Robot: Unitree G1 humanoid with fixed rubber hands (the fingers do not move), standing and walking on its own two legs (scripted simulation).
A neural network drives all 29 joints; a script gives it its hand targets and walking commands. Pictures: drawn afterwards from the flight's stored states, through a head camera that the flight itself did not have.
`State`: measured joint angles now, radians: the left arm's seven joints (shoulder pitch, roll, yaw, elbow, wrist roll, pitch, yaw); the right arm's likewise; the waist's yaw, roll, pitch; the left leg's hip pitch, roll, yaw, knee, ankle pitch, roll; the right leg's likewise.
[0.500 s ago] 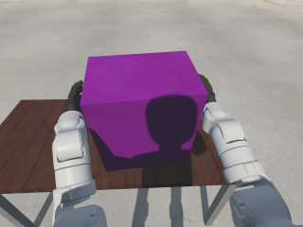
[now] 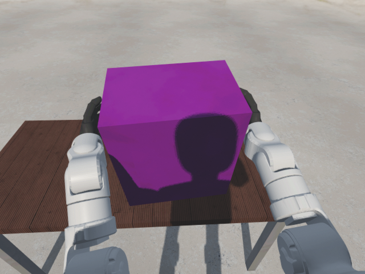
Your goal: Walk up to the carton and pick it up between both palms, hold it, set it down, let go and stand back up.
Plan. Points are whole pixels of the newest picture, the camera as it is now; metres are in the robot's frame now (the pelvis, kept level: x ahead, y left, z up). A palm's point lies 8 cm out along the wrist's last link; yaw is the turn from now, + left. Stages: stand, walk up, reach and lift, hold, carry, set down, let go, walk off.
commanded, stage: hold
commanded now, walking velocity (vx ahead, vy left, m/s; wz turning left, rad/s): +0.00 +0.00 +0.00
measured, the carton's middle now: (173, 138) +0.38 +0.01 +0.15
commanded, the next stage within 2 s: none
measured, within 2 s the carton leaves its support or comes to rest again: neither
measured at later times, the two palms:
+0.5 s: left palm (91, 135) +0.35 +0.18 +0.19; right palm (249, 122) +0.36 -0.15 +0.19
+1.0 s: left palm (89, 136) +0.35 +0.18 +0.19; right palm (247, 122) +0.36 -0.15 +0.19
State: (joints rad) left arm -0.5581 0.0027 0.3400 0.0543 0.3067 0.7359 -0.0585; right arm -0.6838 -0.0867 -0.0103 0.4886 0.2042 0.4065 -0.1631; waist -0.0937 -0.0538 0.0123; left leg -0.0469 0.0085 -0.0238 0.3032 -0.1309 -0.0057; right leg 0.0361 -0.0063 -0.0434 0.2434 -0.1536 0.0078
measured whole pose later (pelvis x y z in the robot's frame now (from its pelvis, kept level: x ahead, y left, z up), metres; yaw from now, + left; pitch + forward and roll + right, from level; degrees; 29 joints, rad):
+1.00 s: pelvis +0.00 +0.00 +0.00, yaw +0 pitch -7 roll -1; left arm -0.56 0.01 0.35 0.05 0.31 0.75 -0.07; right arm -0.69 -0.08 -0.01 0.51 0.21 0.41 -0.17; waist -0.09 -0.06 0.01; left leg -0.04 0.01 -0.03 0.31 -0.13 -0.01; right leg 0.04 -0.01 -0.05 0.25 -0.16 0.01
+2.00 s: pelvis +0.00 +0.00 +0.00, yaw +0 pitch -8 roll -1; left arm -0.54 0.00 0.34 0.02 0.31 0.75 -0.07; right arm -0.66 -0.08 -0.01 0.46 0.20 0.40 -0.17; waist -0.10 -0.05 0.02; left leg -0.04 0.01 -0.03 0.30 -0.13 -0.01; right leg 0.05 -0.01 -0.05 0.25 -0.16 0.01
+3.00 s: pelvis +0.00 +0.00 +0.00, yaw +0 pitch -8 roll -1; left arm -0.54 0.00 0.34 0.03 0.31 0.75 -0.06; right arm -0.68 -0.08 -0.01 0.50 0.20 0.39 -0.16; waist -0.09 -0.06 0.01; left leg -0.03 0.01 -0.02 0.31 -0.14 -0.01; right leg 0.05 -0.01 -0.05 0.25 -0.16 0.01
